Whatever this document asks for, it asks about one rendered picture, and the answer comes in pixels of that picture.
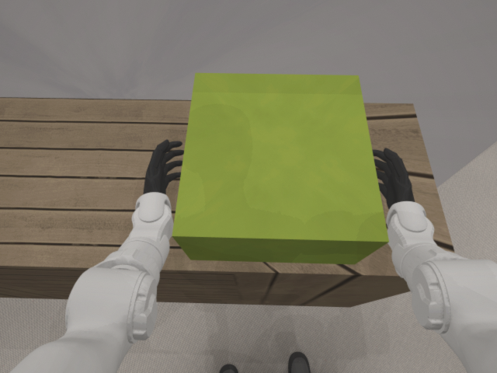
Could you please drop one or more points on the right robot forearm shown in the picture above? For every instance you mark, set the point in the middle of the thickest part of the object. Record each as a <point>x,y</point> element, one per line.
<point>410,235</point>

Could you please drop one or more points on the right robot upper arm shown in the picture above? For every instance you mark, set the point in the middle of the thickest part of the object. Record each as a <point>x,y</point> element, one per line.
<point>458,300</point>

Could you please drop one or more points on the robot left hand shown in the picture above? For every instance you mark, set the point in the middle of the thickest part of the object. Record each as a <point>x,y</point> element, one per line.
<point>156,179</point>

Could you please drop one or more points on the left robot upper arm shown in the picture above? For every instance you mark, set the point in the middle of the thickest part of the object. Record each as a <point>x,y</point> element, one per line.
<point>110,310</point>

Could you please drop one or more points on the carton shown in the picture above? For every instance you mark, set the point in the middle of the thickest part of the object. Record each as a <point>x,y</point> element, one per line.
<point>278,168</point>

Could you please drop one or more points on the robot right foot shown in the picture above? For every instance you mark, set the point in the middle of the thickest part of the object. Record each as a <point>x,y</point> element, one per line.
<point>298,363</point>

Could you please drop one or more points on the pedestal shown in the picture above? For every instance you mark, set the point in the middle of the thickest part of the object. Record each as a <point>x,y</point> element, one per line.
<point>71,171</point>

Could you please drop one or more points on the robot right hand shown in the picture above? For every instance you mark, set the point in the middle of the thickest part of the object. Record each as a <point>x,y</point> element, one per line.
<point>397,186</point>

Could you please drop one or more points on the left robot forearm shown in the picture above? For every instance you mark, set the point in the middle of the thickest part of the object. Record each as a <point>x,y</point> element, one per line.
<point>147,246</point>

